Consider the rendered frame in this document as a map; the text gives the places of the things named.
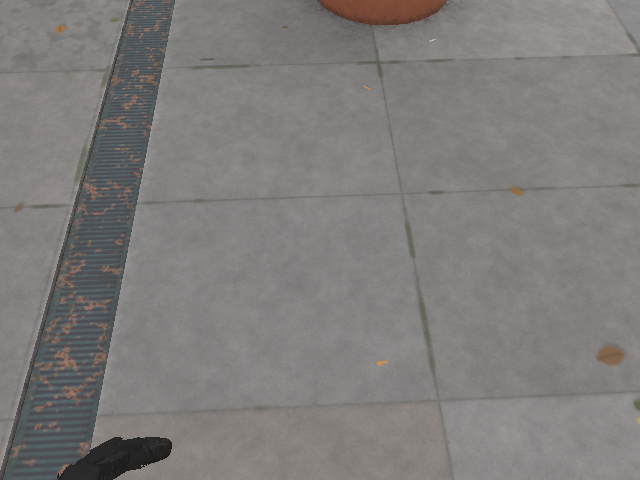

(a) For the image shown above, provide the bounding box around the left robot hand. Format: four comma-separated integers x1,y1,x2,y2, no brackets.
57,437,172,480

